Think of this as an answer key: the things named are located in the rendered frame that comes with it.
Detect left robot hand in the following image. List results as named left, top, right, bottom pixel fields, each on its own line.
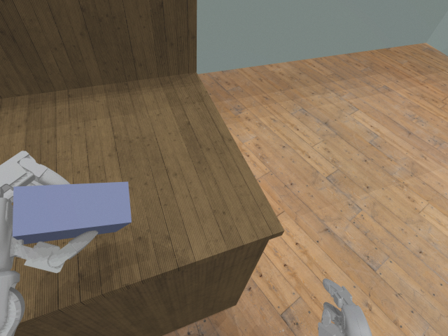
left=0, top=150, right=98, bottom=273

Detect right robot hand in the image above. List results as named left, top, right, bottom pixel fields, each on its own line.
left=318, top=279, right=372, bottom=336

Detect sponge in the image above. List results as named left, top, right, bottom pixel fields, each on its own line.
left=13, top=182, right=132, bottom=244

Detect table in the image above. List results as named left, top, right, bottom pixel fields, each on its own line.
left=0, top=0, right=285, bottom=336

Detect left robot forearm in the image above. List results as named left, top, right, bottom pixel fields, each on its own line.
left=0, top=270, right=25, bottom=336

